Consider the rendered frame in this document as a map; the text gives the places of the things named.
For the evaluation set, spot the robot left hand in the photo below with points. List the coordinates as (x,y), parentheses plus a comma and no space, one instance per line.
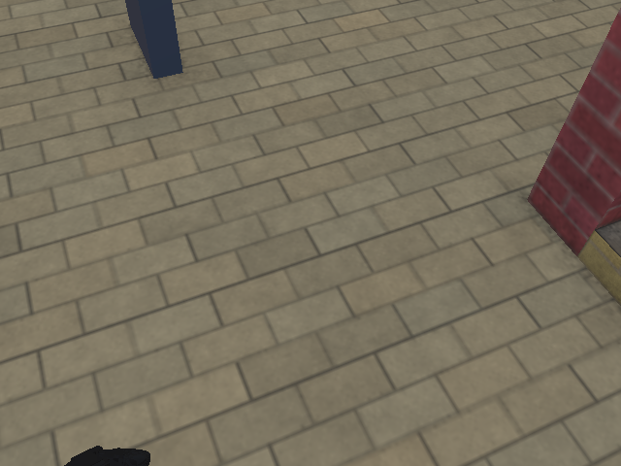
(98,456)

